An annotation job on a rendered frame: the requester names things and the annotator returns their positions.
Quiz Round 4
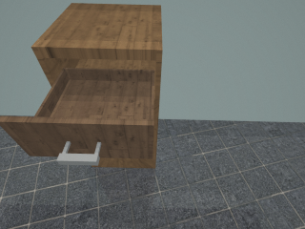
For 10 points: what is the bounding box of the handle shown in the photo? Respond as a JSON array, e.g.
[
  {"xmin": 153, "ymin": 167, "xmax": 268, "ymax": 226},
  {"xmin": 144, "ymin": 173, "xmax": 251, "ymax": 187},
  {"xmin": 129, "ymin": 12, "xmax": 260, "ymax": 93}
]
[{"xmin": 56, "ymin": 141, "xmax": 102, "ymax": 166}]

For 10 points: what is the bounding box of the cabinet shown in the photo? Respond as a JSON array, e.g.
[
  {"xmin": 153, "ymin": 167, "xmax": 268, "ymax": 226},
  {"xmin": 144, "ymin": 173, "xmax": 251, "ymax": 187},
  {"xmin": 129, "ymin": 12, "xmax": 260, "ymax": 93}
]
[{"xmin": 31, "ymin": 3, "xmax": 163, "ymax": 169}]

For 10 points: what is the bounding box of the drawer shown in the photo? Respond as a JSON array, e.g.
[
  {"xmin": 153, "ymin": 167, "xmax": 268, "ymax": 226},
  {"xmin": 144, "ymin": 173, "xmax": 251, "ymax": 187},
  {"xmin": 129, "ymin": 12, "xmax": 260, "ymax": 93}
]
[{"xmin": 0, "ymin": 68, "xmax": 155, "ymax": 159}]

